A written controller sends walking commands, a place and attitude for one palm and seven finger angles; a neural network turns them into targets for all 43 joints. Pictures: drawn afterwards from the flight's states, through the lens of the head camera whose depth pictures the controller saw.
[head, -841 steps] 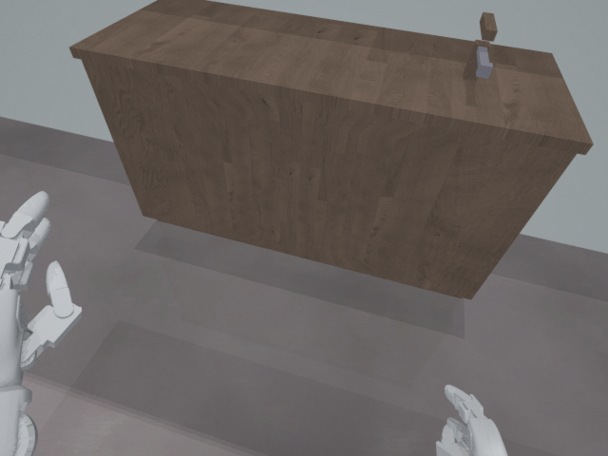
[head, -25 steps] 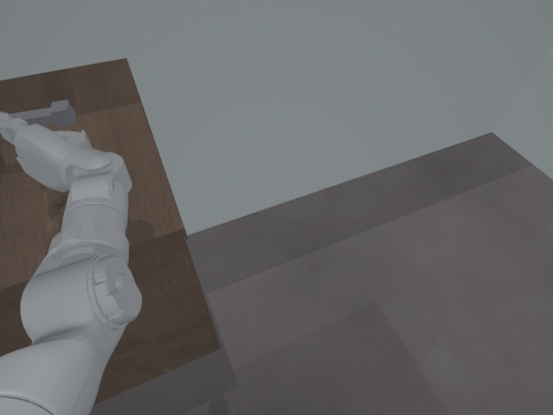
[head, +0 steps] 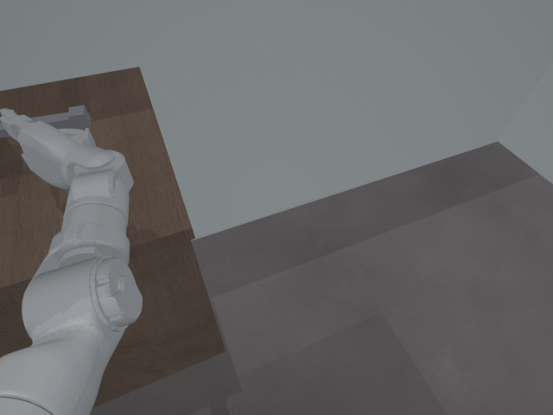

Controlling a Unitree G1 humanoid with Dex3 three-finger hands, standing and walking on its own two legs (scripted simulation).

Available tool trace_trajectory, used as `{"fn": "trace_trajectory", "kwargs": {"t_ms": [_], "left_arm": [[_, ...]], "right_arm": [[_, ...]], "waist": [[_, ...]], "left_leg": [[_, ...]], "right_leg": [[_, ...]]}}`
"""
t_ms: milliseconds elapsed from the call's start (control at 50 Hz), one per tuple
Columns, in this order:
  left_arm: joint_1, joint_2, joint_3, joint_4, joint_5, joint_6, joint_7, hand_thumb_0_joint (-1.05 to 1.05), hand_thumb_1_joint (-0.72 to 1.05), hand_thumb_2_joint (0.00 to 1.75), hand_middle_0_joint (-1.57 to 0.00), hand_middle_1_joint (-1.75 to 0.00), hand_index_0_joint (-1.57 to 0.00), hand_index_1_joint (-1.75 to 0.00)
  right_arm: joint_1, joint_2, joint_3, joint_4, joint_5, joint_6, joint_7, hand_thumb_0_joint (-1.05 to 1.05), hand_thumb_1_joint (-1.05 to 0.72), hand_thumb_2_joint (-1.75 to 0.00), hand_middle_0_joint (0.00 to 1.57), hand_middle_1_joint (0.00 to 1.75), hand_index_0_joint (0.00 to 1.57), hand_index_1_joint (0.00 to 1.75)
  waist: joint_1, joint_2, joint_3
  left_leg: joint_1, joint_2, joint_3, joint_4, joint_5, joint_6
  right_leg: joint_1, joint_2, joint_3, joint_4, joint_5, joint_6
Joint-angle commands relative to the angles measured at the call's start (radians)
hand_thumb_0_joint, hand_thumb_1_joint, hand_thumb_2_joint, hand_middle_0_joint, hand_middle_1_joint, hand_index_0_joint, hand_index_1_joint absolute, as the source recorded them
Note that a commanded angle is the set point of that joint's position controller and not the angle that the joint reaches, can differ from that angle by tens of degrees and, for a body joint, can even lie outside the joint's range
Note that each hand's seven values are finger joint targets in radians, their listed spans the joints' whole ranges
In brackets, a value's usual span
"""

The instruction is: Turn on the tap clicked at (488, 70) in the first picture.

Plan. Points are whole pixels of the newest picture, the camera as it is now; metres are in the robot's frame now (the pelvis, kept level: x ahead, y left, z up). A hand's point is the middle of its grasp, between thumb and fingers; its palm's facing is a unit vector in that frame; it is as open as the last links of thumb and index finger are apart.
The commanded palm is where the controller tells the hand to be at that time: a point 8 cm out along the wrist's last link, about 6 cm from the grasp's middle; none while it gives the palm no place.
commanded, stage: lift the hand up off the lever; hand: left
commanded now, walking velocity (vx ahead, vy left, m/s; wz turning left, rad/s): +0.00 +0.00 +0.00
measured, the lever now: (79, 117) +0.58 +0.31 +0.12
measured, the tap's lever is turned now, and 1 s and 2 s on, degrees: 85 85 85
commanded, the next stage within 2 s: draw the hand back beside the body in 0.92 s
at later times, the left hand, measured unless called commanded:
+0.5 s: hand (83, 128) +0.48 +0.25 +0.17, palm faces +0.83 -0.54 -0.12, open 7.8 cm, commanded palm +0.43 +0.26 +0.18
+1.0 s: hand (84, 125) +0.48 +0.25 +0.18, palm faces +0.83 -0.54 -0.12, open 7.8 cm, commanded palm +0.42 +0.26 +0.19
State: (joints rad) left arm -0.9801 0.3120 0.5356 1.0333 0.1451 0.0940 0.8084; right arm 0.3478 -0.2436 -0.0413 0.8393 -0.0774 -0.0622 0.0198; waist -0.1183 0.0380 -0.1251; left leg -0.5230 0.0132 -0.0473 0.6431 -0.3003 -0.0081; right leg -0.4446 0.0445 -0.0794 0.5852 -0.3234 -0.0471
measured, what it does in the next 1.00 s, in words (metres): stands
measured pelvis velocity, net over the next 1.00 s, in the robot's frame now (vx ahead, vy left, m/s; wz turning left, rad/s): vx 0.01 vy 0.00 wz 0.00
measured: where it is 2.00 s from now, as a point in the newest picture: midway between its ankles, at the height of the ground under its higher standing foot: outside the picture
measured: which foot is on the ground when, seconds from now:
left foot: down 0.00-1.00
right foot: down 0.00-1.00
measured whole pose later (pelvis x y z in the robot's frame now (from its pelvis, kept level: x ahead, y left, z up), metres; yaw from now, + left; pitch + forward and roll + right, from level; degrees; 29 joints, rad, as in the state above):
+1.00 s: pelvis +0.01 +0.00 +0.01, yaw +0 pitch +8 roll -1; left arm -0.97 0.27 0.53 0.95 0.13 0.21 0.81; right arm 0.31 -0.24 -0.04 0.84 -0.06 -0.07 0.01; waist -0.09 0.04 -0.11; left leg -0.43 0.01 -0.04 0.57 -0.28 -0.01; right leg -0.36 0.04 -0.07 0.53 -0.31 -0.05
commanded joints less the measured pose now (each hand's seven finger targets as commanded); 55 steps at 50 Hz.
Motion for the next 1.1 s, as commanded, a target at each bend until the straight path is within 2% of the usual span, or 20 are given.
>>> {"fn": "trace_trajectory", "kwargs": {"t_ms": [0,60,80,140,180,320,460,580,620,680,740,760,820,840,900,1000,1020,1040,1060,1080], "left_arm": [[-0.553,0.197,-0.084,-0.239,0.044,-0.054,0.015,0.0,0.9,0.9,-0.15,-0.15,-0.15,-0.15],[-0.503,0.228,-0.042,-0.25,0.036,-0.049,0.019,0.0,0.9,0.9,-0.15,-0.15,-0.15,-0.15],[-0.524,0.209,-0.064,-0.247,0.035,-0.044,0.017,0.0,0.9,0.9,-0.15,-0.15,-0.15,-0.15],[-0.513,0.198,-0.071,-0.225,0.032,-0.023,0.011,0.0,0.9,0.9,-0.15,-0.15,-0.15,-0.15],[-0.531,0.221,-0.058,-0.256,0.033,-0.025,0.012,0.0,0.9,0.9,-0.15,-0.15,-0.15,-0.15],[-0.518,0.185,-0.078,-0.269,0.03,-0.01,0.014,0.0,0.9,0.9,-0.15,-0.15,-0.15,-0.15],[-0.546,0.226,-0.057,-0.269,0.029,0.004,0.007,0.0,0.9,0.9,-0.15,-0.15,-0.15,-0.15],[-0.562,0.207,-0.081,-0.269,0.027,0.016,0.005,0.0,0.9,0.9,-0.15,-0.15,-0.15,-0.15],[-0.538,0.181,-0.095,-0.298,0.02,0.018,0.003,0.0,0.9,0.9,-0.15,-0.15,-0.15,-0.15],[-0.524,0.215,-0.065,-0.281,0.016,0.034,0.003,0.0,0.9,0.9,-0.15,-0.15,-0.15,-0.15],[-0.524,0.168,-0.098,-0.287,0.014,0.044,0.004,0.0,0.9,0.9,-0.15,-0.15,-0.15,-0.15],[-0.522,0.202,-0.065,-0.286,0.016,0.046,0.008,0.0,0.9,0.9,-0.15,-0.15,-0.15,-0.15],[-0.495,0.191,-0.068,-0.323,0.015,0.049,0.012,0.0,0.9,0.9,-0.15,-0.15,-0.15,-0.15],[-0.499,0.172,-0.085,-0.32,0.016,0.055,0.012,0.0,0.9,0.9,-0.15,-0.15,-0.15,-0.15],[-0.498,0.216,-0.05,-0.302,0.017,0.06,0.01,0.0,0.9,0.9,-0.15,-0.15,-0.15,-0.15],[-0.502,0.221,-0.06,-0.339,0.033,0.047,0.003,0.0,0.9,0.9,-0.15,-0.15,-0.15,-0.15],[-0.413,0.154,-0.24,-0.43,0.044,0.047,-0.155,0.0,0.9,0.9,-0.15,-0.15,-0.15,-0.15],[-0.361,0.191,-0.199,-0.467,0.013,0.042,-0.227,0.0,0.9,0.9,-0.15,-0.16,-0.15,-0.16],[-0.276,0.172,-0.225,-0.528,-0.018,0.041,-0.296,0.0,0.9,0.9,-0.15,-0.16,-0.15,-0.16],[-0.223,0.172,-0.229,-0.591,-0.056,0.033,-0.362,0.0,0.9,0.9,-0.15,-0.16,-0.15,-0.16]], "right_arm": [[0.048,-0.149,-0.045,-0.066,-0.002,-0.033,-0.01,0.0,-0.9,-0.9,0.2,0.3,0.2,0.3],[0.047,-0.15,-0.049,-0.07,-0.003,-0.031,-0.011,0.0,-0.9,-0.9,0.2,0.3,0.2,0.3],[0.047,-0.149,-0.046,-0.069,-0.001,-0.029,-0.012,0.0,-0.9,-0.9,0.2,0.3,0.2,0.3],[0.039,-0.148,-0.044,-0.076,0.003,-0.026,-0.014,0.0,-0.9,-0.9,0.2,0.3,0.2,0.3],[0.035,-0.148,-0.045,-0.077,0.003,-0.026,-0.016,0.0,-0.9,-0.9,0.2,0.3,0.2,0.3],[0.024,-0.144,-0.045,-0.075,0.004,-0.031,-0.016,0.0,-0.9,-0.9,0.2,0.3,0.2,0.3],[0.023,-0.148,-0.044,-0.072,0.006,-0.03,-0.022,0.0,-0.9,-0.9,0.2,0.3,0.2,0.3],[0.022,-0.148,-0.044,-0.071,0.009,-0.033,-0.021,0.0,-0.9,-0.9,0.2,0.3,0.2,0.3],[0.015,-0.142,-0.044,-0.079,0.01,-0.035,-0.02,0.0,-0.9,-0.9,0.2,0.3,0.2,0.3],[0.019,-0.148,-0.046,-0.075,0.012,-0.031,-0.023,0.0,-0.9,-0.9,0.2,0.3,0.2,0.3],[0.009,-0.143,-0.043,-0.075,0.013,-0.036,-0.021,0.0,-0.9,-0.9,0.2,0.3,0.2,0.3],[0.012,-0.148,-0.046,-0.07,0.011,-0.034,-0.022,0.0,-0.9,-0.9,0.2,0.3,0.2,0.3],[0.005,-0.142,-0.045,-0.08,0.013,-0.035,-0.021,0.0,-0.9,-0.9,0.2,0.3,0.2,0.3],[0.001,-0.142,-0.045,-0.078,0.013,-0.036,-0.021,0.0,-0.9,-0.9,0.2,0.3,0.2,0.3],[0.003,-0.147,-0.046,-0.079,0.014,-0.033,-0.026,0.0,-0.9,-0.9,0.2,0.3,0.2,0.3],[0.002,-0.141,-0.046,-0.086,0.013,-0.034,-0.028,0.0,-0.9,-0.9,0.2,0.3,0.2,0.3],[-0.002,-0.161,-0.056,-0.114,0.028,-0.013,-0.047,0.0,-0.9,-0.9,0.2,0.3,0.2,0.3],[0.007,-0.162,-0.057,-0.136,0.043,-0.01,-0.064,0.0,-0.9,-0.9,0.2,0.3,0.2,0.3],[-0.005,-0.157,-0.05,-0.165,0.055,0.001,-0.077,0.0,-0.9,-0.9,0.2,0.3,0.2,0.3],[-0.017,-0.149,-0.043,-0.183,0.07,0.007,-0.088,0.0,-0.9,-0.9,0.2,0.3,0.2,0.3]], "waist": [[-0.015,0.038,-0.301],[0.013,0.044,-0.341],[-0.002,0.025,-0.324],[0.001,-0.007,-0.296],[0.007,0.026,-0.315],[0.008,0.006,-0.305],[0.015,0.02,-0.308],[0.006,0.012,-0.307],[0.018,0.032,-0.33],[0.021,0.015,-0.308],[0.019,0.005,-0.287],[0.023,0.003,-0.292],[0.036,0.002,-0.314],[0.025,-0.006,-0.295],[0.028,-0.036,-0.285],[0.032,-0.003,-0.309],[0.013,-0.002,-0.324],[0.036,-0.004,-0.366],[0.062,0.036,-0.37],[0.072,0.02,-0.358]], "left_leg": [[0.194,-0.005,0.02,-0.047,0.292,0.029],[0.204,-0.008,0.021,-0.047,0.328,0.026],[0.203,-0.004,0.022,-0.05,0.334,0.026],[0.184,-0.007,0.029,-0.058,0.309,0.029],[0.2,-0.006,0.027,-0.062,0.318,0.027],[0.214,-0.006,0.03,-0.066,0.33,0.027],[0.213,-0.01,0.027,-0.078,0.321,0.026],[0.228,-0.007,0.029,-0.085,0.328,0.027],[0.248,-0.008,0.035,-0.084,0.358,0.026],[0.234,-0.007,0.034,-0.094,0.355,0.025],[0.241,-0.008,0.037,-0.099,0.354,0.026],[0.241,-0.008,0.031,-0.099,0.353,0.025],[0.248,-0.007,0.039,-0.101,0.38,0.024],[0.246,-0.007,0.044,-0.098,0.377,0.026],[0.221,-0.009,0.046,-0.101,0.34,0.029],[0.24,-0.008,0.048,-0.095,0.373,0.029],[0.293,-0.011,0.062,-0.095,0.421,0.029],[0.338,-0.009,0.066,-0.098,0.47,0.036],[0.356,-0.013,0.068,-0.111,0.489,0.036],[0.366,-0.01,0.064,-0.125,0.496,0.036]], "right_leg": [[0.109,-0.02,0.02,-0.066,0.302,0.038],[0.15,-0.021,0.022,-0.059,0.341,0.035],[0.144,-0.023,0.019,-0.059,0.349,0.038],[0.151,-0.025,0.019,-0.07,0.341,0.041],[0.159,-0.026,0.023,-0.072,0.342,0.038],[0.165,-0.024,0.018,-0.077,0.349,0.038],[0.182,-0.027,0.02,-0.086,0.347,0.037],[0.183,-0.028,0.019,-0.094,0.351,0.039],[0.199,-0.026,0.019,-0.091,0.378,0.037],[0.214,-0.029,0.018,-0.097,0.382,0.038],[0.205,-0.027,0.014,-0.102,0.376,0.038],[0.211,-0.027,0.013,-0.103,0.37,0.036],[0.234,-0.03,0.016,-0.097,0.41,0.037],[0.225,-0.031,0.016,-0.1,0.414,0.041],[0.23,-0.037,0.021,-0.106,0.402,0.047],[0.239,-0.037,0.024,-0.097,0.434,0.044],[0.272,-0.031,0.043,-0.075,0.508,0.034],[0.312,-0.029,0.046,-0.088,0.561,0.03],[0.348,-0.027,0.054,-0.095,0.588,0.028],[0.372,-0.025,0.056,-0.107,0.61,0.027]]}}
